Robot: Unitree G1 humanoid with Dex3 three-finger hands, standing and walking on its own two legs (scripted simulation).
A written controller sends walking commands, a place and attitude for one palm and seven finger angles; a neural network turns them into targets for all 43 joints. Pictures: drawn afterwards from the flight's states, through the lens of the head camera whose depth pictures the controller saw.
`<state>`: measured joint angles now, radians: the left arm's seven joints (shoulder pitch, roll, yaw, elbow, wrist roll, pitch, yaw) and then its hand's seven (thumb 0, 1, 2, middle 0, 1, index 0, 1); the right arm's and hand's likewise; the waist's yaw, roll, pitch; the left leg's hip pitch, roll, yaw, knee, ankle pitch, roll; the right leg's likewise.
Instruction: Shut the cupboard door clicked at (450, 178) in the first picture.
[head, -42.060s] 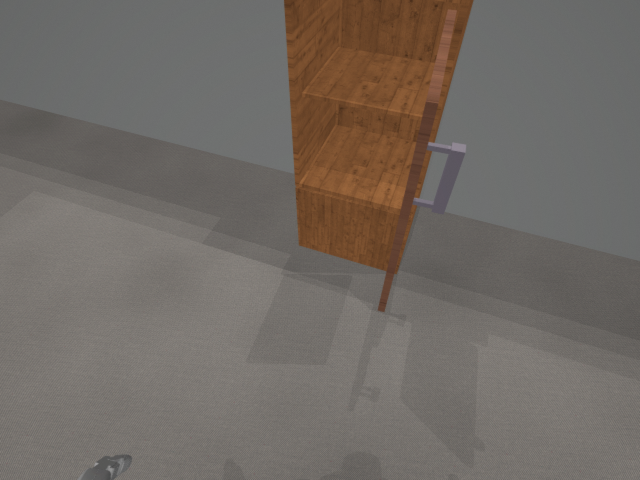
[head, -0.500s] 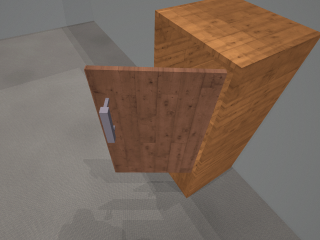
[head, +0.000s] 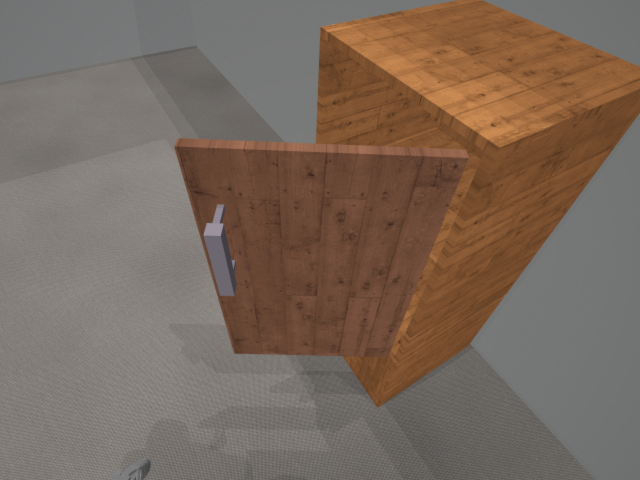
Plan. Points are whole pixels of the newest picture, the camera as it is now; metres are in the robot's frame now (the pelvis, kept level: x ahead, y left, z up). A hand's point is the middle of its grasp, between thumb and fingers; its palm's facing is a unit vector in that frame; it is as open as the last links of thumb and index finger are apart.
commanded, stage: raise the hand and make a fist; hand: left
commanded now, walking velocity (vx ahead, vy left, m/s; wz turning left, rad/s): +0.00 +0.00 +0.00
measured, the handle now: (224, 251) +0.43 +0.16 +0.01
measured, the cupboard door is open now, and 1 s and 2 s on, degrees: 58 58 58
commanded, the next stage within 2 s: bring the fist close to the handle in 1.80 s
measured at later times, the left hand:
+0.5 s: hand (194, 459) +0.16 +0.15 -0.03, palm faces +0.09 -0.99 -0.05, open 5.2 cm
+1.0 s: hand (180, 423) +0.19 +0.17 -0.01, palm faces +0.04 -1.00 -0.03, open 3.2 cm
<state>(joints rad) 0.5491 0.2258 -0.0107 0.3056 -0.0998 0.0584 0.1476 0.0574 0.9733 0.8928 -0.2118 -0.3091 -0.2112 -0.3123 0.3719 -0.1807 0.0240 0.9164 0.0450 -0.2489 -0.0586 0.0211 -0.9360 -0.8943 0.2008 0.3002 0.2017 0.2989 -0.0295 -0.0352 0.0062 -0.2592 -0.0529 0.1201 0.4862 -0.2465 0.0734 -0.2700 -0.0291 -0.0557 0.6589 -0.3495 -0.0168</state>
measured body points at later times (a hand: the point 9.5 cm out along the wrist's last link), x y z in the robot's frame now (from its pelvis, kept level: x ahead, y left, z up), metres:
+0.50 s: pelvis -0.02 -0.04 -0.10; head +0.05 -0.03 +0.35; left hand +0.15 +0.20 -0.02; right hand +0.23 -0.23 -0.15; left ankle +0.01 +0.06 -0.73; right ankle +0.00 -0.10 -0.73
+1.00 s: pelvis -0.01 -0.02 -0.07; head +0.05 -0.01 +0.38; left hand +0.18 +0.22 -0.01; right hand +0.18 -0.26 -0.14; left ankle +0.01 +0.06 -0.73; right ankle +0.00 -0.10 -0.73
